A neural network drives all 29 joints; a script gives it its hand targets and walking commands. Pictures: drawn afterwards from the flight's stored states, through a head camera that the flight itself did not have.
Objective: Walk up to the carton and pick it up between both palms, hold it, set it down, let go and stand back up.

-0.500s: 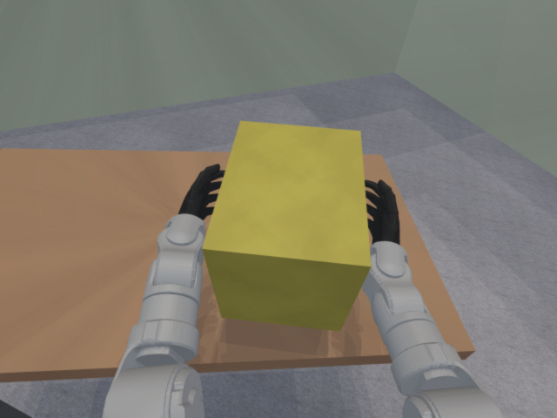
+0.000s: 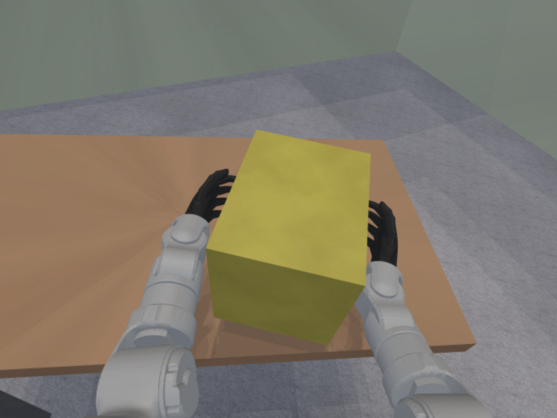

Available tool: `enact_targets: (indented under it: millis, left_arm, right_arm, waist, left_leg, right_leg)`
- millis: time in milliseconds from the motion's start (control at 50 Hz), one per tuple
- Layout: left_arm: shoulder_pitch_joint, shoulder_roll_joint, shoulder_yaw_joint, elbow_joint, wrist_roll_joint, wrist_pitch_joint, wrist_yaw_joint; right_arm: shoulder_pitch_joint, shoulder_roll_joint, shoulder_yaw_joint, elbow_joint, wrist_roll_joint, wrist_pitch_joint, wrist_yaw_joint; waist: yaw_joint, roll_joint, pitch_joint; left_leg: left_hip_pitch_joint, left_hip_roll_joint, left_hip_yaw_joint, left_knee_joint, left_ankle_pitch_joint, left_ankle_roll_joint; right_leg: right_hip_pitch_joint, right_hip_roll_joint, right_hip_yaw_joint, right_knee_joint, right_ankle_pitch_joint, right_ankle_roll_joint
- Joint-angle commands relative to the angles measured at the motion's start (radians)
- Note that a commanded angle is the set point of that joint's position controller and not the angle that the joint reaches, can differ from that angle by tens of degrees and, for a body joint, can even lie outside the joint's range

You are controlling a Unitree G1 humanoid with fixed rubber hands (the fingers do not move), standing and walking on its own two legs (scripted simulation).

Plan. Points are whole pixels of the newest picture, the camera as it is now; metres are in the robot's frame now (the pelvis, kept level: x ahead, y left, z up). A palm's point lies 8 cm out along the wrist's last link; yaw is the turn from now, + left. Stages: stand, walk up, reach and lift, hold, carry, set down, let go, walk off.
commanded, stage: set down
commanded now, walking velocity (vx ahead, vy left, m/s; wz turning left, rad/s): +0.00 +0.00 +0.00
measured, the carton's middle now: (291, 236) +0.39 -0.03 +0.04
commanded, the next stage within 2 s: none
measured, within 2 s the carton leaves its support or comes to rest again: neither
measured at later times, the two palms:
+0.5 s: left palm (203, 219) +0.43 +0.11 +0.04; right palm (370, 268) +0.34 -0.16 +0.02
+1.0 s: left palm (202, 225) +0.43 +0.11 +0.03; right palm (366, 276) +0.33 -0.16 +0.00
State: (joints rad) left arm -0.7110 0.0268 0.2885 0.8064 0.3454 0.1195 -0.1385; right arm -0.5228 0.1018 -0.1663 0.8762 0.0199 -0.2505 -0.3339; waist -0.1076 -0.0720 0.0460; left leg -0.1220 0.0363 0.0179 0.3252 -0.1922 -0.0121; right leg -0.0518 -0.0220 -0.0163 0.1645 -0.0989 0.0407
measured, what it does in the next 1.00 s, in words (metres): stands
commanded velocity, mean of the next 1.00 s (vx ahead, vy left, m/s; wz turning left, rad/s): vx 0.00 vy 0.00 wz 0.00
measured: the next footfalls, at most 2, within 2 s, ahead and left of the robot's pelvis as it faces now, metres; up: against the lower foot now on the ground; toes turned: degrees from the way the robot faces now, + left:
none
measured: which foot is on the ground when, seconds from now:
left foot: down 0.00-1.00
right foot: down 0.00-1.00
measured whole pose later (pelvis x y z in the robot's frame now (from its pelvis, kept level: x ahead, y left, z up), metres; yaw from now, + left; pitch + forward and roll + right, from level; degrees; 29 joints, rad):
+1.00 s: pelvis +0.00 +0.00 +0.00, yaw +0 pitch +8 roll -2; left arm -0.81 0.07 0.33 1.09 0.35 -0.13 -0.16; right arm -0.56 0.17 -0.39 1.09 -0.18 -0.52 -0.37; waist -0.10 -0.05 0.01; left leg -0.30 0.04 0.02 0.34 -0.18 -0.01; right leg -0.22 -0.02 -0.02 0.16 -0.08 0.04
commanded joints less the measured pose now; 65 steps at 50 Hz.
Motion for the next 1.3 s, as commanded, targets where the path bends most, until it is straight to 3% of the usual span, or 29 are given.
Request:
enact_targets:
  millis: [0,80,100,120,180,200,240,300,340,380,420,460,480,520,560,580,600,640,700,780,880,940,960,1060,1080,1140,1200,1240,1280]
  left_arm:
    - [-0.602,-0.559,-0.254,0.048,-0.057,-0.115,-0.120]
    - [-0.531,-0.559,-0.236,0.121,-0.009,-0.118,-0.129]
    - [-0.538,-0.561,-0.204,0.098,0.005,-0.115,-0.130]
    - [-0.579,-0.580,-0.233,0.078,-0.015,-0.130,-0.130]
    - [-0.571,-0.576,-0.248,0.108,-0.023,-0.162,-0.121]
    - [-0.596,-0.534,-0.220,0.067,-0.027,-0.191,-0.114]
    - [-0.552,-0.546,-0.247,0.081,-0.016,-0.209,-0.110]
    - [-0.544,-0.544,-0.214,0.138,-0.007,-0.211,-0.112]
    - [-0.615,-0.558,-0.245,0.088,-0.034,-0.249,-0.103]
    - [-0.618,-0.520,-0.192,0.171,0.005,-0.239,-0.101]
    - [-0.610,-0.557,-0.201,0.173,-0.006,-0.254,-0.097]
    - [-0.580,-0.551,-0.179,0.223,0.017,-0.251,-0.106]
    - [-0.577,-0.573,-0.190,0.201,0.015,-0.255,-0.103]
    - [-0.543,-0.484,-0.130,0.239,0.035,-0.255,-0.113]
    - [-0.547,-0.546,-0.190,0.201,0.021,-0.265,-0.112]
    - [-0.560,-0.571,-0.193,0.182,0.011,-0.275,-0.105]
    - [-0.568,-0.533,-0.170,0.208,0.018,-0.279,-0.099]
    - [-0.605,-0.538,-0.165,0.224,0.017,-0.282,-0.099]
    - [-0.617,-0.509,-0.128,0.262,0.052,-0.283,-0.105]
    - [-0.614,-0.507,-0.123,0.269,0.065,-0.299,-0.098]
    - [-0.613,-0.472,-0.089,0.275,0.086,-0.316,-0.095]
    - [-0.555,-0.478,-0.100,0.331,0.083,-0.312,-0.103]
    - [-0.623,-0.506,-0.098,0.312,0.085,-0.319,-0.093]
    - [-0.535,-0.482,-0.061,0.330,0.123,-0.321,-0.095]
    - [-0.528,-0.492,-0.066,0.336,0.115,-0.325,-0.093]
    - [-0.548,-0.472,-0.049,0.324,0.131,-0.321,-0.097]
    - [-0.553,-0.456,-0.046,0.307,0.119,-0.333,-0.094]
    - [-0.558,-0.478,-0.052,0.292,0.132,-0.343,-0.093]
    - [-0.558,-0.433,-0.032,0.326,0.135,-0.345,-0.097]
  right_arm:
    - [-0.671,0.692,0.265,-0.209,-0.227,-0.114,0.087]
    - [-0.589,0.673,0.235,-0.120,-0.243,-0.126,0.076]
    - [-0.598,0.682,0.243,-0.113,-0.234,-0.125,0.079]
    - [-0.573,0.683,0.206,-0.094,-0.240,-0.145,0.073]
    - [-0.637,0.690,0.224,-0.155,-0.247,-0.183,0.073]
    - [-0.597,0.728,0.264,-0.150,-0.239,-0.180,0.078]
    - [-0.559,0.741,0.265,-0.138,-0.257,-0.208,0.062]
    - [-0.586,0.725,0.218,-0.089,-0.282,-0.218,0.066]
    - [-0.597,0.730,0.191,-0.087,-0.292,-0.240,0.059]
    - [-0.606,0.712,0.152,-0.040,-0.310,-0.243,0.068]
    - [-0.610,0.731,0.159,-0.029,-0.312,-0.249,0.075]
    - [-0.558,0.723,0.151,-0.001,-0.307,-0.250,0.068]
    - [-0.557,0.736,0.157,0.008,-0.298,-0.268,0.070]
    - [-0.550,0.718,0.172,0.018,-0.315,-0.260,0.058]
    - [-0.564,0.740,0.154,0.005,-0.322,-0.292,0.053]
    - [-0.583,0.722,0.146,-0.014,-0.325,-0.299,0.058]
    - [-0.604,0.724,0.161,-0.035,-0.331,-0.296,0.066]
    - [-0.622,0.707,0.098,0.006,-0.354,-0.286,0.066]
    - [-0.596,0.687,0.060,0.056,-0.392,-0.279,0.066]
    - [-0.589,0.702,0.020,0.091,-0.394,-0.307,0.063]
    - [-0.559,0.675,0.005,0.131,-0.427,-0.313,0.077]
    - [-0.548,0.682,-0.015,0.155,-0.434,-0.325,0.072]
    - [-0.581,0.686,-0.050,0.145,-0.449,-0.328,0.077]
    - [-0.525,0.680,-0.024,0.186,-0.450,-0.339,0.082]
    - [-0.524,0.681,-0.032,0.172,-0.462,-0.343,0.086]
    - [-0.498,0.665,-0.070,0.237,-0.468,-0.333,0.076]
    - [-0.506,0.672,-0.045,0.174,-0.470,-0.341,0.078]
    - [-0.498,0.671,-0.095,0.223,-0.497,-0.353,0.071]
    - [-0.494,0.667,-0.080,0.216,-0.486,-0.347,0.079]
  waist:
    - [0.004,0.091,-0.559]
    - [-0.015,0.105,-0.498]
    - [0.028,0.122,-0.476]
    - [-0.010,0.133,-0.489]
    - [-0.014,0.136,-0.640]
    - [0.020,0.127,-0.654]
    - [0.004,0.138,-0.687]
    - [0.015,0.120,-0.651]
    - [-0.013,0.123,-0.736]
    - [0.017,0.155,-0.664]
    - [0.003,0.117,-0.670]
    - [-0.008,0.140,-0.618]
    - [0.006,0.159,-0.651]
    - [0.031,0.112,-0.598]
    - [0.000,0.116,-0.643]
    - [0.000,0.138,-0.670]
    - [0.035,0.131,-0.673]
    - [0.005,0.125,-0.621]
    - [0.014,0.130,-0.596]
    - [-0.006,0.144,-0.594]
    - [0.029,0.154,-0.556]
    - [0.007,0.116,-0.547]
    - [-0.007,0.140,-0.563]
    - [0.036,0.123,-0.532]
    - [0.020,0.099,-0.541]
    - [0.010,0.127,-0.466]
    - [0.020,0.129,-0.552]
    - [-0.004,0.140,-0.509]
    - [0.019,0.113,-0.511]
  left_leg:
    - [-0.032,-0.055,0.085,-0.012,0.180,0.016]
    - [-0.008,-0.050,0.090,-0.008,0.218,0.007]
    - [0.004,-0.050,0.092,-0.004,0.224,0.009]
    - [0.015,-0.047,0.087,0.009,0.258,-0.006]
    - [-0.031,-0.041,0.075,0.024,0.310,-0.005]
    - [-0.050,-0.045,0.081,0.031,0.323,0.002]
    - [-0.055,-0.047,0.071,0.045,0.362,-0.004]
    - [-0.051,-0.032,0.067,0.024,0.308,0.004]
    - [-0.035,-0.032,0.065,0.042,0.335,-0.002]
    - [-0.074,-0.032,0.085,0.045,0.323,-0.013]
    - [-0.065,-0.024,0.085,0.039,0.322,-0.008]
    - [-0.041,-0.032,0.076,0.056,0.351,-0.016]
    - [-0.014,-0.032,0.079,0.076,0.423,-0.029]
    - [-0.076,-0.036,0.085,0.037,0.289,-0.001]
    - [-0.070,-0.025,0.076,0.053,0.388,-0.018]
    - [-0.037,-0.022,0.072,0.062,0.407,-0.026]
    - [-0.073,-0.029,0.085,0.056,0.367,-0.016]
    - [-0.078,-0.018,0.079,0.039,0.285,-0.009]
    - [-0.058,-0.021,0.092,0.032,0.234,-0.009]
    - [-0.065,-0.026,0.094,0.051,0.274,-0.019]
    - [-0.081,-0.022,0.103,0.050,0.251,-0.024]
    - [-0.090,-0.020,0.109,0.061,0.272,-0.024]
    - [-0.067,-0.014,0.105,0.044,0.263,-0.025]
    - [-0.076,-0.020,0.110,0.065,0.274,-0.021]
    - [-0.076,-0.022,0.108,0.060,0.296,-0.019]
    - [-0.109,-0.017,0.098,0.051,0.204,-0.014]
    - [-0.099,-0.020,0.104,0.048,0.234,-0.011]
    - [-0.123,-0.018,0.104,0.049,0.203,-0.016]
    - [-0.127,-0.020,0.112,0.061,0.187,-0.006]
  right_leg:
    - [0.161,0.035,-0.045,0.080,0.426,0.019]
    - [0.134,0.041,-0.059,0.075,0.447,0.017]
    - [0.126,0.043,-0.061,0.065,0.403,0.017]
    - [0.115,0.051,-0.068,0.077,0.442,0.008]
    - [0.139,0.049,-0.065,0.102,0.567,0.009]
    - [0.185,0.042,-0.048,0.115,0.583,0.012]
    - [0.192,0.034,-0.043,0.134,0.704,0.019]
    - [0.148,0.041,-0.051,0.117,0.591,0.019]
    - [0.133,0.050,-0.059,0.125,0.617,0.017]
    - [0.136,0.042,-0.057,0.123,0.560,0.008]
    - [0.117,0.053,-0.068,0.126,0.561,0.015]
    - [0.093,0.052,-0.067,0.106,0.542,0.008]
    - [0.092,0.052,-0.067,0.120,0.605,0.007]
    - [0.153,0.029,-0.042,0.120,0.598,0.022]
    - [0.139,0.046,-0.059,0.133,0.680,0.016]
    - [0.105,0.054,-0.070,0.123,0.623,0.011]
    - [0.128,0.044,-0.057,0.122,0.606,0.014]
    - [0.063,0.055,-0.076,0.113,0.482,0.009]
    - [0.032,0.050,-0.080,0.092,0.383,-0.003]
    - [0.032,0.053,-0.075,0.098,0.447,0.003]
    - [0.011,0.051,-0.080,0.098,0.356,-0.011]
    - [0.017,0.053,-0.081,0.102,0.399,-0.006]
    - [-0.002,0.061,-0.099,0.095,0.363,-0.006]
    - [-0.017,0.048,-0.086,0.100,0.382,0.001]
    - [0.011,0.057,-0.094,0.110,0.419,0.004]
    - [-0.017,0.044,-0.081,0.101,0.342,0.002]
    - [-0.007,0.050,-0.084,0.106,0.352,-0.008]
    - [-0.047,0.046,-0.088,0.104,0.309,-0.005]
    - [-0.047,0.043,-0.079,0.105,0.324,-0.001]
